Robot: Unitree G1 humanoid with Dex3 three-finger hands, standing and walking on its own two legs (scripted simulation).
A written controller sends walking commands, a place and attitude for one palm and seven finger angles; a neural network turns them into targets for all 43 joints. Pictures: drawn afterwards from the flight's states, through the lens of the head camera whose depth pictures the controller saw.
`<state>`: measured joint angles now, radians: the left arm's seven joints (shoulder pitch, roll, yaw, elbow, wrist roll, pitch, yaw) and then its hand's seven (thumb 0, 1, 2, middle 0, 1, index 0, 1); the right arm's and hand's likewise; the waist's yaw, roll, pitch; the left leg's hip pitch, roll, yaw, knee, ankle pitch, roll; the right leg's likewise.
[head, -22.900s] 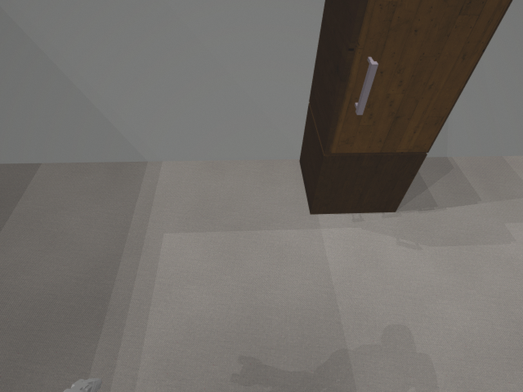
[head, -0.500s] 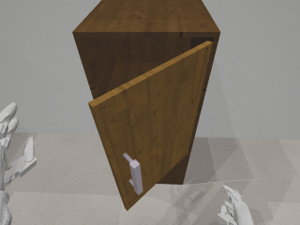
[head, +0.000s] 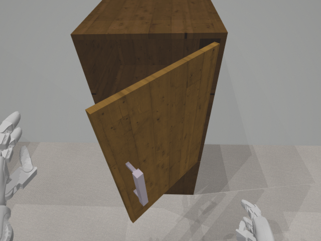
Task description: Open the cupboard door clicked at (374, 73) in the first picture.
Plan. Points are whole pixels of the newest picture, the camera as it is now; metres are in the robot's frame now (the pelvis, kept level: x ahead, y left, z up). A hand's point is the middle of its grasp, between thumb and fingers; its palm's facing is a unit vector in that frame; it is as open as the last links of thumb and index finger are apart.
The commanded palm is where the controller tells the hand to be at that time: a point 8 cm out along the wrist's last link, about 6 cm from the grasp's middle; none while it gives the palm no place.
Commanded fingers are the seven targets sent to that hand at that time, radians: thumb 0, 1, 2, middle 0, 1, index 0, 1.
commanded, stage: step back with the hand held close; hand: left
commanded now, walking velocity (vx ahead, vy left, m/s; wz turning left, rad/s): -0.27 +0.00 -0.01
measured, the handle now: (137, 184) +0.28 +0.11 -0.05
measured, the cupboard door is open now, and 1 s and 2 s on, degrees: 46 46 46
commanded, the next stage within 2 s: stop stepping back and stand still in 1.02 s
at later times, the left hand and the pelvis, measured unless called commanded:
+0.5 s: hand (4, 200) +0.14 +0.28 +0.16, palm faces +0.35 -0.78 -0.52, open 7.4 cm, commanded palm +0.07 +0.33 +0.18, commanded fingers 0.00 0.90 0.90 -0.20 -0.30 -0.20 -0.30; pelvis -0.07 +0.03 +0.00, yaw -1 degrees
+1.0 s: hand out of the picture +0.03 +0.31 +0.16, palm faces +0.51 -0.74 -0.44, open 7.5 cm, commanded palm -0.05 +0.33 +0.18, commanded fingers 0.00 0.90 0.90 -0.20 -0.30 -0.20 -0.30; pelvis -0.17 +0.02 -0.01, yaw +4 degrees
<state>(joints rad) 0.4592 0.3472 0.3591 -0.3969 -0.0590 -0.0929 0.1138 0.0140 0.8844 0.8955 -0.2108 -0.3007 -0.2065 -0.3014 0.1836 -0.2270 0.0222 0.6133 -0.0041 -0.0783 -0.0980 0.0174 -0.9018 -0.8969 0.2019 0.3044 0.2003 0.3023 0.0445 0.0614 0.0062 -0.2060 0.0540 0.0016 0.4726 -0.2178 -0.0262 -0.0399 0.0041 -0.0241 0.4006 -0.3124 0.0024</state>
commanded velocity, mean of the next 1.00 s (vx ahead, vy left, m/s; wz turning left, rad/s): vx -0.31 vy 0.00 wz -0.04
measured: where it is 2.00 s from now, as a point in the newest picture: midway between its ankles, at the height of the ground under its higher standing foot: outside the picture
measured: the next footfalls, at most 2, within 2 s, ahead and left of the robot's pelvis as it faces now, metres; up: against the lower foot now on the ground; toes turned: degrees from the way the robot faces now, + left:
right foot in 1.12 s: -0.27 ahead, -0.10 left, +0.00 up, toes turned -3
left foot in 1.26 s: -0.15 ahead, +0.11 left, +0.00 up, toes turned -3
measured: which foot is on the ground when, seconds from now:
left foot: down 0.00-1.00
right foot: down 0.00-0.86, up 0.88-1.00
